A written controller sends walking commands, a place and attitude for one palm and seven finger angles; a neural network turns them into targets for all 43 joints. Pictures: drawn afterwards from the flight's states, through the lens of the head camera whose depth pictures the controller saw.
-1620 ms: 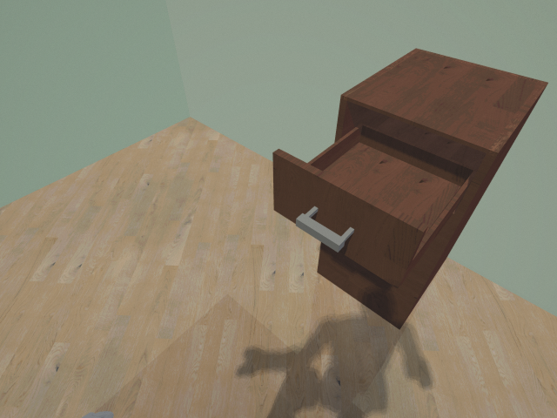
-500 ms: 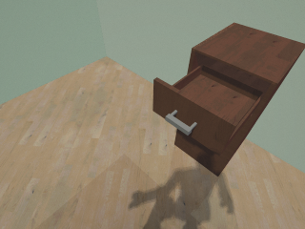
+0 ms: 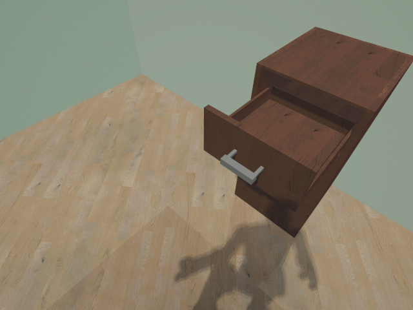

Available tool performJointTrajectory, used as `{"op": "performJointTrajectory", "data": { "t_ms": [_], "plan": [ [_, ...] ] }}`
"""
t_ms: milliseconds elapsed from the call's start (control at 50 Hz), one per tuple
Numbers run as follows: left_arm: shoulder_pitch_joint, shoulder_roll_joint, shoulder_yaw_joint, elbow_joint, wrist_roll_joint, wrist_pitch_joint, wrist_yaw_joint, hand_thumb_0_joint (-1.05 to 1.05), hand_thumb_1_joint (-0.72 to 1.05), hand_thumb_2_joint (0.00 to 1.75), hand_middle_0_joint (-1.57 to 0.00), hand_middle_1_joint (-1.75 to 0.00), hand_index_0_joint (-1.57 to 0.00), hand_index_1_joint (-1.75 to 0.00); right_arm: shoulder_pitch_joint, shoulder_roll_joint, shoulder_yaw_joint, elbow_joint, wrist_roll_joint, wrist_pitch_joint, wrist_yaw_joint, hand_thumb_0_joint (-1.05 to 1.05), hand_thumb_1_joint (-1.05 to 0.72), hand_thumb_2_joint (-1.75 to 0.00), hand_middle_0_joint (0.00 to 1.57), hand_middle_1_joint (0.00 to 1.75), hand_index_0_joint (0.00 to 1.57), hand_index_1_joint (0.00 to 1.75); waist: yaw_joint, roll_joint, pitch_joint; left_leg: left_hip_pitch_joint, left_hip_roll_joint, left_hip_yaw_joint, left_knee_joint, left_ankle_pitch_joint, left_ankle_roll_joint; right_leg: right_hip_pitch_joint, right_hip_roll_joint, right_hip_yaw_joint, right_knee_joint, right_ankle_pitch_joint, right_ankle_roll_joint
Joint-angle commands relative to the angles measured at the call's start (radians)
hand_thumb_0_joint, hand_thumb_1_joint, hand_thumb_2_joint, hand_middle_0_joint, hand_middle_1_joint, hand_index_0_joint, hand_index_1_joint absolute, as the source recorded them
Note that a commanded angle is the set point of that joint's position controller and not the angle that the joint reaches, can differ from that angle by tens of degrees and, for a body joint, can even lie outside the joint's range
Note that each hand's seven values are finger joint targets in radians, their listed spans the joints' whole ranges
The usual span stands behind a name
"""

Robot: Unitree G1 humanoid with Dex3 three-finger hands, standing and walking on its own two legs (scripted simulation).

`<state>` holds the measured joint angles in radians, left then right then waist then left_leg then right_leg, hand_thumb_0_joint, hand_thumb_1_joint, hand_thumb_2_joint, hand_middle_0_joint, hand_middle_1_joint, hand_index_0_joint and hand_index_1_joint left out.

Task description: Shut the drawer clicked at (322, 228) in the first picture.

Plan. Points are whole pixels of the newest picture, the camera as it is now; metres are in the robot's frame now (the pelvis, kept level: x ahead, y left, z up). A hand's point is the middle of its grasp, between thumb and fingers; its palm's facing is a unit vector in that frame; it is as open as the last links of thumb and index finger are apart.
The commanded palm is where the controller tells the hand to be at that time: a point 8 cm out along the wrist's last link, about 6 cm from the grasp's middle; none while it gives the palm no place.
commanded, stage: turn to face it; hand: left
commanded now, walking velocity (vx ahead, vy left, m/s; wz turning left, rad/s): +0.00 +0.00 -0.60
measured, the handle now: (242, 164) +0.50 -0.07 -0.06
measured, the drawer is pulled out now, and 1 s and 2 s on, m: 0.30 0.30 0.30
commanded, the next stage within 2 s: take the last steps up to it in 1.12 s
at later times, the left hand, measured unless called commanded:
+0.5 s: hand out of the picture +0.05 +0.15 -0.16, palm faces -0.19 -0.94 -0.29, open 7.4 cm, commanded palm none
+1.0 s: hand out of the picture +0.13 +0.14 -0.17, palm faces -0.43 -0.86 -0.26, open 7.4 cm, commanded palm none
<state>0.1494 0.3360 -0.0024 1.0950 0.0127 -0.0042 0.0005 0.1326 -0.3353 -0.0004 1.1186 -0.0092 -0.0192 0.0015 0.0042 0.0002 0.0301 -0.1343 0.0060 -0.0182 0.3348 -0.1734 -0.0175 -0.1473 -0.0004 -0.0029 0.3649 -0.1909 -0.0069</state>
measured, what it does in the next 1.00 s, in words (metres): lifts its left foot, turning right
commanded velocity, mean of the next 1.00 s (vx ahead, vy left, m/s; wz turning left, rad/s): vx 0.00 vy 0.00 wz -0.52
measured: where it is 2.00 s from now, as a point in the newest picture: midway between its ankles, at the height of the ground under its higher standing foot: outside the picture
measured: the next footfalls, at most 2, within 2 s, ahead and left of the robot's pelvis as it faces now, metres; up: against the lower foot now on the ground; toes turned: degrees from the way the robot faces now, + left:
left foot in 1.10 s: +0.09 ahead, +0.07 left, +0.00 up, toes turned -37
right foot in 1.60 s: -0.04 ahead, -0.09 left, +0.00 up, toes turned -46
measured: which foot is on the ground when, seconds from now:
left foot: down 0.00-0.34, up 0.36-1.00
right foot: down 0.00-1.00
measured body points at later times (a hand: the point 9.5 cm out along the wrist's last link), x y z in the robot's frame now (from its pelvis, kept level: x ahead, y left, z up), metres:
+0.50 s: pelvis -0.03 -0.05 -0.01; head +0.01 -0.09 +0.43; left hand +0.06 +0.19 -0.14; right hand -0.01 -0.31 -0.18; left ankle -0.01 +0.13 -0.66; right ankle -0.02 -0.10 -0.75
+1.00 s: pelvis -0.02 -0.02 +0.00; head +0.01 -0.03 +0.45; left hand +0.15 +0.19 -0.15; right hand -0.07 -0.30 -0.14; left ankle +0.05 +0.11 -0.71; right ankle -0.01 -0.10 -0.75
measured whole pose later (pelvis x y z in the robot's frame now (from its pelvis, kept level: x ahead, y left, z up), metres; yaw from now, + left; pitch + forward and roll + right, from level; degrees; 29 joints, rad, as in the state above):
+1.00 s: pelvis -0.02 -0.02 +0.00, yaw -31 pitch +2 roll +0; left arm 0.27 0.23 0.07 0.91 0.02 0.04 0.01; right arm 0.17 -0.25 -0.07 0.91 -0.01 0.04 -0.03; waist 0.04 -0.01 0.02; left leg -0.40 -0.01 -0.08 0.80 -0.36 -0.05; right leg -0.26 0.20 0.28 0.35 -0.09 -0.08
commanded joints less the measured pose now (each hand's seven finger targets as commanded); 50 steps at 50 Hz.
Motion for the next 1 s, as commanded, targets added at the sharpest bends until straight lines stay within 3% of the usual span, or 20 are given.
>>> {"op": "performJointTrajectory", "data": {
  "t_ms": [0,80,160,220,260,280,300,320,340,360,380,400,420,460,580,740,840,880,940,980],
  "plan": [
    [0.001,0.11,0.031,-0.067,-0.001,0.002,0.015,0.0,0.9,0.9,-0.2,-0.3,-0.2,-0.3,0.019,-0.088,-0.023,-0.055,-0.004,-0.004,-0.022,0.0,-0.9,-0.9,0.2,0.3,0.2,0.3,-0.01,0.004,-0.056,0.021,0.118,-0.027,0.017,0.133,0.014,-0.037,-0.116,0.13,-0.005,0.197,-0.015],
    [0.026,0.11,0.048,-0.113,0.002,0.026,0.013,0.0,0.9,0.9,-0.2,-0.3,-0.2,-0.3,0.053,-0.096,-0.046,-0.1,-0.002,0.016,-0.033,0.0,-0.9,-0.9,0.2,0.3,0.2,0.3,-0.015,0.009,-0.043,0.021,0.144,0.005,0.069,0.109,0.018,-0.118,-0.089,0.149,0.086,0.227,-0.02],
    [0.046,0.081,0.06,-0.159,0.004,0.036,0.002,0.0,0.9,0.9,-0.2,-0.3,-0.2,-0.3,0.047,-0.12,-0.072,-0.155,-0.005,0.022,-0.038,0.0,-0.9,-0.9,0.2,0.3,0.2,0.3,-0.009,0.096,-0.031,0.011,0.226,-0.034,0.045,0.079,0.067,-0.21,-0.02,0.109,0.244,0.133,-0.005],
    [0.071,0.032,0.07,-0.187,0.004,0.049,-0.005,0.0,0.9,0.9,-0.2,-0.3,-0.2,-0.3,0.016,-0.118,-0.087,-0.19,-0.009,0.018,-0.035,0.0,-0.9,-0.9,0.2,0.3,0.2,0.3,0.007,0.209,-0.015,-0.047,0.35,-0.066,-0.008,0.172,0.166,-0.235,0.0,0.011,0.502,-0.267,0.02],
    [0.104,0.021,0.077,-0.195,0.004,0.05,-0.01,0.0,0.9,0.9,-0.2,-0.3,-0.2,-0.3,-0.022,-0.109,-0.09,-0.216,-0.012,0.018,-0.035,0.0,-0.9,-0.9,0.2,0.3,0.2,0.3,0.033,0.182,-0.015,-0.078,0.358,-0.017,0.049,0.22,0.165,-0.195,-0.039,0.014,0.475,-0.284,0.013],
    [0.142,0.009,0.08,-0.189,0.005,0.045,-0.013,0.0,0.9,0.9,-0.2,-0.3,-0.2,-0.3,-0.038,-0.104,-0.094,-0.223,-0.014,0.021,-0.035,0.0,-0.9,-0.9,0.2,0.3,0.2,0.3,0.053,0.161,-0.027,-0.095,0.336,0.033,0.123,0.216,0.133,-0.136,-0.042,-0.004,0.388,-0.222,0.011],
    [0.209,0.02,0.088,-0.174,0.008,0.036,-0.013,0.0,0.9,0.9,-0.2,-0.3,-0.2,-0.3,-0.052,-0.095,-0.097,-0.23,-0.01,0.026,-0.034,0.0,-0.9,-0.9,0.2,0.3,0.2,0.3,0.087,0.094,-0.044,-0.147,0.281,0.091,0.274,0.139,0.077,-0.036,-0.045,0.004,0.226,-0.076,0.009],
    [0.256,0.112,0.106,-0.167,0.019,0.019,-0.003,0.0,0.9,0.9,-0.2,-0.3,-0.2,-0.3,-0.039,-0.032,-0.09,-0.247,-0.002,0.039,-0.026,0.0,-0.9,-0.9,0.2,0.3,0.2,0.3,0.1,-0.206,-0.025,-0.299,0.128,0.17,0.541,-0.196,-0.016,0.0,-0.19,0.283,-0.011,0.128,-0.029],
    [0.254,0.182,0.116,-0.178,0.015,0.013,0.012,0.0,0.9,0.9,-0.2,-0.3,-0.2,-0.3,-0.041,0.017,-0.08,-0.281,-0.003,0.043,-0.024,0.0,-0.9,-0.9,0.2,0.3,0.2,0.3,0.077,-0.37,0.004,-0.456,0.013,0.094,0.752,-0.438,-0.047,-0.034,-0.364,0.613,-0.103,0.356,-0.117],
    [0.254,0.172,0.115,-0.186,0.005,0.016,0.022,0.0,0.9,0.9,-0.2,-0.3,-0.2,-0.3,-0.032,-0.005,-0.085,-0.28,-0.001,0.048,-0.029,0.0,-0.9,-0.9,0.2,0.3,0.2,0.3,0.072,-0.271,-0.008,-0.433,0.039,-0.005,0.814,-0.417,-0.036,-0.046,-0.37,0.553,-0.096,0.366,-0.168],
    [0.208,0.125,0.118,-0.197,0.004,0.013,0.026,0.0,0.9,0.9,-0.2,-0.3,-0.2,-0.3,-0.027,-0.008,-0.09,-0.257,-0.001,0.051,-0.029,0.0,-0.9,-0.9,0.2,0.3,0.2,0.3,0.052,-0.255,-0.002,-0.441,0.053,-0.036,0.833,-0.339,-0.03,-0.061,-0.304,0.523,-0.111,0.247,-0.124],
    [0.152,0.101,0.116,-0.212,0.002,0.013,0.025,0.0,0.9,0.9,-0.2,-0.3,-0.2,-0.3,-0.02,-0.012,-0.094,-0.243,0.0,0.049,-0.029,0.0,-0.9,-0.9,0.2,0.3,0.2,0.3,0.028,-0.18,-0.003,-0.453,0.061,-0.044,0.851,-0.266,-0.034,-0.044,-0.265,0.493,-0.09,0.18,-0.117],
    [0.131,0.077,0.108,-0.224,-0.003,0.011,0.02,0.0,0.9,0.9,-0.2,-0.3,-0.2,-0.3,-0.019,-0.013,-0.096,-0.233,-0.002,0.048,-0.025,0.0,-0.9,-0.9,0.2,0.3,0.2,0.3,0.021,-0.118,-0.012,-0.439,0.064,-0.038,0.855,-0.199,-0.041,-0.036,-0.219,0.434,-0.068,0.19,-0.105],
    [0.145,0.061,0.108,-0.223,-0.005,0.002,0.02,0.0,0.9,0.9,-0.2,-0.3,-0.2,-0.3,0.014,0.003,-0.096,-0.22,-0.004,0.049,-0.025,0.0,-0.9,-0.9,0.2,0.3,0.2,0.3,0.014,-0.067,-0.083,-0.431,0.057,-0.027,0.831,-0.144,-0.051,0.037,-0.178,0.38,-0.04,0.265,-0.083],
    [0.195,0.041,0.117,-0.213,-0.004,0.007,0.021,0.0,0.9,0.9,-0.2,-0.3,-0.2,-0.3,0.003,0.0,-0.098,-0.231,-0.006,0.061,-0.039,0.0,-0.9,-0.9,0.2,0.3,0.2,0.3,0.03,-0.1,-0.083,-0.485,0.037,-0.055,0.798,-0.104,-0.066,0.104,-0.138,0.417,-0.078,0.199,-0.003],
    [0.182,0.047,0.122,-0.222,0.002,0.016,0.019,0.0,0.9,0.9,-0.2,-0.3,-0.2,-0.3,0.0,-0.016,-0.094,-0.258,-0.011,0.059,-0.043,0.0,-0.9,-0.9,0.2,0.3,0.2,0.3,0.032,-0.108,-0.048,-0.462,0.025,-0.083,0.706,-0.132,-0.055,0.061,-0.131,0.53,-0.123,0.017,-0.048],
    [0.176,0.059,0.121,-0.233,0.006,0.017,0.021,0.0,0.9,0.9,-0.2,-0.3,-0.2,-0.3,0.007,-0.02,-0.089,-0.276,-0.008,0.051,-0.042,0.0,-0.9,-0.9,0.2,0.3,0.2,0.3,0.035,-0.095,-0.075,-0.435,0.015,-0.084,0.617,-0.159,-0.042,0.089,-0.124,0.573,-0.113,0.027,-0.086],
    [0.176,0.066,0.121,-0.241,0.01,0.019,0.022,0.0,0.9,0.9,-0.2,-0.3,-0.2,-0.3,0.003,-0.014,-0.086,-0.286,-0.006,0.045,-0.041,0.0,-0.9,-0.9,0.2,0.3,0.2,0.3,0.041,-0.09,-0.077,-0.402,0.009,-0.077,0.553,-0.178,-0.037,0.075,-0.124,0.586,-0.105,0.034,-0.117],
    [0.14,0.082,0.118,-0.255,0.016,0.023,0.023,0.0,0.9,0.9,-0.2,-0.3,-0.2,-0.3,0.023,-0.002,-0.082,-0.293,0.0,0.036,-0.038,0.0,-0.9,-0.9,0.2,0.3,0.2,0.3,0.027,-0.094,-0.069,-0.309,0.002,-0.071,0.433,-0.204,-0.02,-0.008,-0.131,0.61,-0.104,0.012,-0.164],
    [0.121,0.093,0.118,-0.264,0.018,0.023,0.024,0.0,0.9,0.9,-0.2,-0.3,-0.2,-0.3,0.06,0.013,-0.079,-0.291,0.005,0.027,-0.037,0.0,-0.9,-0.9,0.2,0.3,0.2,0.3,0.013,-0.084,-0.08,-0.221,-0.015,-0.062,0.299,-0.202,-0.007,-0.04,-0.124,0.611,-0.088,0.062,-0.163]
  ]
}}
